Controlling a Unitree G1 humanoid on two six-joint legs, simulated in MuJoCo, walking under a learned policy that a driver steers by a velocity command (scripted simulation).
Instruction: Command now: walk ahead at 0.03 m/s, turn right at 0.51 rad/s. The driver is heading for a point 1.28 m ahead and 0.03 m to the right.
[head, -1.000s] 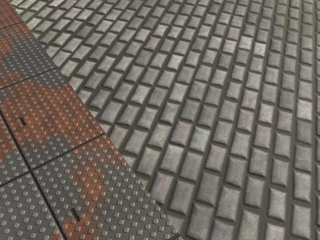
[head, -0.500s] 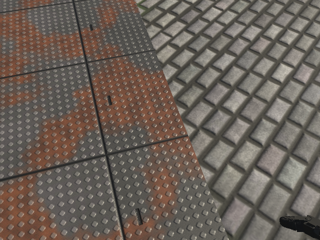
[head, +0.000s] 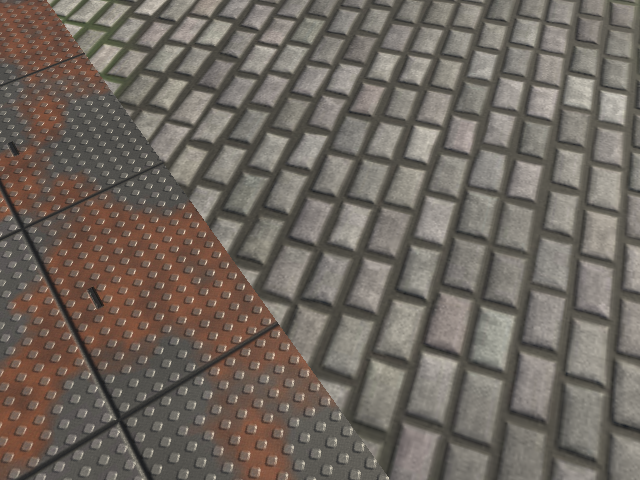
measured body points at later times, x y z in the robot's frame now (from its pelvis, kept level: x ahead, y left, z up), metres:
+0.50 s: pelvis +0.08 +0.01 -0.01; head +0.09 +0.02 +0.44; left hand +0.27 +0.25 -0.11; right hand +0.14 -0.29 -0.11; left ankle +0.10 +0.12 -0.74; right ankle +0.02 -0.11 -0.73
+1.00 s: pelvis +0.29 -0.05 +0.00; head +0.32 -0.06 +0.45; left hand +0.48 +0.20 -0.08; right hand +0.33 -0.34 -0.13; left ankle +0.19 +0.08 -0.65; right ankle +0.33 -0.17 -0.74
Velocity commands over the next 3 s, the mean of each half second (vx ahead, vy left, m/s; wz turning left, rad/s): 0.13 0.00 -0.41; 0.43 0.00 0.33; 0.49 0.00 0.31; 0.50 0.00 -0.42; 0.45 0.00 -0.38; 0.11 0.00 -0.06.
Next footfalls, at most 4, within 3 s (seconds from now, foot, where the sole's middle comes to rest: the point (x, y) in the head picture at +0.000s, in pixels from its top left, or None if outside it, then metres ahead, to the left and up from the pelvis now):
0.04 right None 0.06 -0.12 -0.78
0.46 left None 0.14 0.11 -0.78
0.88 right None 0.37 -0.17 -0.78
1.36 left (277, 391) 0.63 0.14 -0.78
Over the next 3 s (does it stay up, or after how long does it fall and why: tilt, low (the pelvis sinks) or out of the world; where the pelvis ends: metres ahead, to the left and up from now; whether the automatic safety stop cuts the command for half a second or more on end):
stays up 1.22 -0.01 0.00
